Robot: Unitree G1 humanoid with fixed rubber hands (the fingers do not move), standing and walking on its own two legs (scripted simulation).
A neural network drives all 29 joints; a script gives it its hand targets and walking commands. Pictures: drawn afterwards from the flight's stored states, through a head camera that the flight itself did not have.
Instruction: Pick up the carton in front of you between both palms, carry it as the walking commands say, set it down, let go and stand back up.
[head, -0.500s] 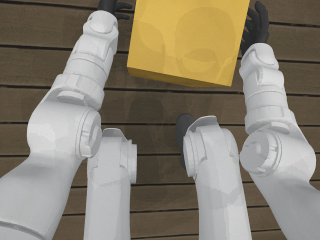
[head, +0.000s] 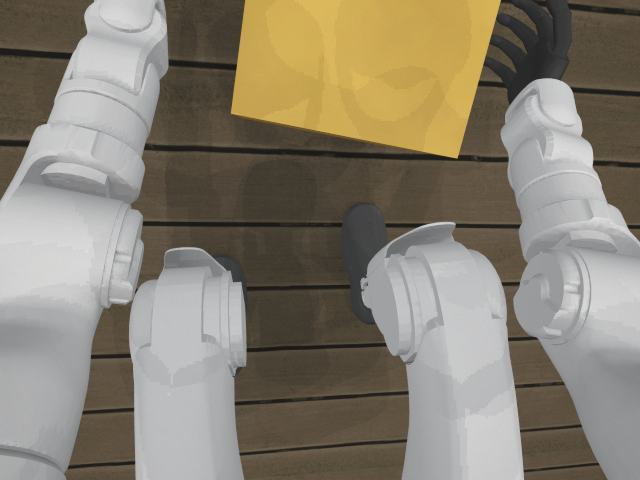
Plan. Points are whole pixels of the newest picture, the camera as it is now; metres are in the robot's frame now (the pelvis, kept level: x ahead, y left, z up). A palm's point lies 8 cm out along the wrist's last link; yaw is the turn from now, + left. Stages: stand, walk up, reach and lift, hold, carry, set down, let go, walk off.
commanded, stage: set down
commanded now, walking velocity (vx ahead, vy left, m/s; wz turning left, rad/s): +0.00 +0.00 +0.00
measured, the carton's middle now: (344, 44) +0.50 -0.08 -0.26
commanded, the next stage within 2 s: let go in 1.08 s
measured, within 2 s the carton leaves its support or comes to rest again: neither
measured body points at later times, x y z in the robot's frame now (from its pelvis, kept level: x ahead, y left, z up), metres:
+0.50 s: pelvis +0.01 -0.01 +0.08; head +0.33 -0.02 +0.39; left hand +0.58 +0.10 -0.05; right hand +0.47 -0.27 -0.05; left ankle +0.09 +0.11 -0.35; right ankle +0.15 -0.13 -0.35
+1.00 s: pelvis +0.04 -0.01 +0.21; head +0.33 -0.01 +0.55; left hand +0.58 +0.11 +0.10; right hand +0.46 -0.28 +0.10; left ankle +0.09 +0.11 -0.35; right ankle +0.15 -0.13 -0.35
